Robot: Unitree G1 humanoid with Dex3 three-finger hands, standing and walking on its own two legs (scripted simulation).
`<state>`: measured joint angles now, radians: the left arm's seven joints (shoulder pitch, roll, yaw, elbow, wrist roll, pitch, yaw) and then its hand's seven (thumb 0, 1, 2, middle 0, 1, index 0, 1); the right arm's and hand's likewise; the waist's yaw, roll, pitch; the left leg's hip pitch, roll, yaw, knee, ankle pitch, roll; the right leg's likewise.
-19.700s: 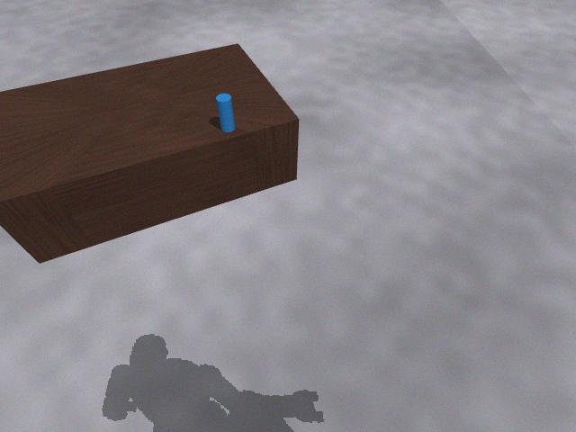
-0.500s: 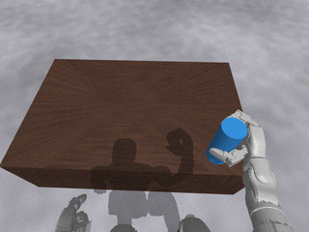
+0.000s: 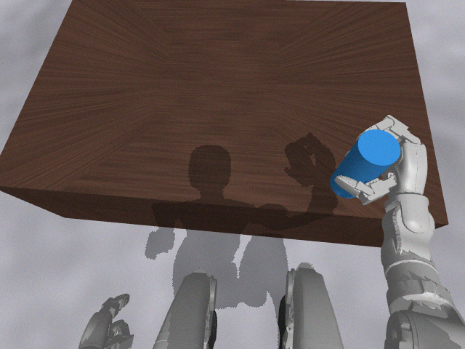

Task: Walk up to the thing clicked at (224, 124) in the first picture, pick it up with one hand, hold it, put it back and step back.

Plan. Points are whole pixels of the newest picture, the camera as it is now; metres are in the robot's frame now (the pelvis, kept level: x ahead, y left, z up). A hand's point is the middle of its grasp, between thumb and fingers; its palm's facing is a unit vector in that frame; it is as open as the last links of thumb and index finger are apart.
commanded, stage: crouch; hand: right
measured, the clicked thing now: (360, 167) +0.40 -0.18 +0.00
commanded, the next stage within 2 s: lower in 0.34 s
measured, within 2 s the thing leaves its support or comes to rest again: rests again in 1.38 s
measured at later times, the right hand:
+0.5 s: hand (350, 166) +0.43 -0.19 -0.06, palm faces +0.10 +1.00 +0.00, open 9.6 cm
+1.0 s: hand (337, 181) +0.43 -0.19 -0.14, palm faces +0.08 +1.00 -0.02, open 9.5 cm
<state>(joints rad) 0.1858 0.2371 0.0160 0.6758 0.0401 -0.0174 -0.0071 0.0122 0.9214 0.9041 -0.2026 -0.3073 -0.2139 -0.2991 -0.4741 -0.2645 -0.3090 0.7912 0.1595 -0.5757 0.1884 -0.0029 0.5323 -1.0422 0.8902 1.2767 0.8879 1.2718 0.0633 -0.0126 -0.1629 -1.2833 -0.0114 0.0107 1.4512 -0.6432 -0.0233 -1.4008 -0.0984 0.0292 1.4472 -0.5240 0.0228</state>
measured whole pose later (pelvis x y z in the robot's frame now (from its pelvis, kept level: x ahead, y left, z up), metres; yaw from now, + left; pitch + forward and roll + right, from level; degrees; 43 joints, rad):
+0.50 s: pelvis -0.02 +0.00 -0.06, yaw +1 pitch +32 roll +4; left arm 0.14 0.24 0.02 0.64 0.05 0.00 -0.04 0.01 0.90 0.91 -0.20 -0.30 -0.20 -0.30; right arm -0.59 -0.30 -0.35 0.83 0.13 -0.54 0.16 0.00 0.53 -1.05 0.89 1.28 0.89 1.27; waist 0.08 -0.02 -0.19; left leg -1.55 -0.02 0.03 1.68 -0.69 -0.02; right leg -1.68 -0.10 0.07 1.67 -0.56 0.02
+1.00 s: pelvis -0.03 +0.00 -0.13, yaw +2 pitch +35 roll +5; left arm 0.12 0.25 0.02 0.65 0.07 0.01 -0.05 0.01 0.89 0.92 -0.20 -0.30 -0.19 -0.31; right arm -0.65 -0.34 -0.38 0.85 0.12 -0.55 0.18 0.00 0.53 -1.04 0.89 1.27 0.89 1.27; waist 0.08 -0.01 -0.18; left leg -1.79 -0.03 0.03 1.92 -0.74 -0.03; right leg -1.93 -0.10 0.09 1.90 -0.59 0.03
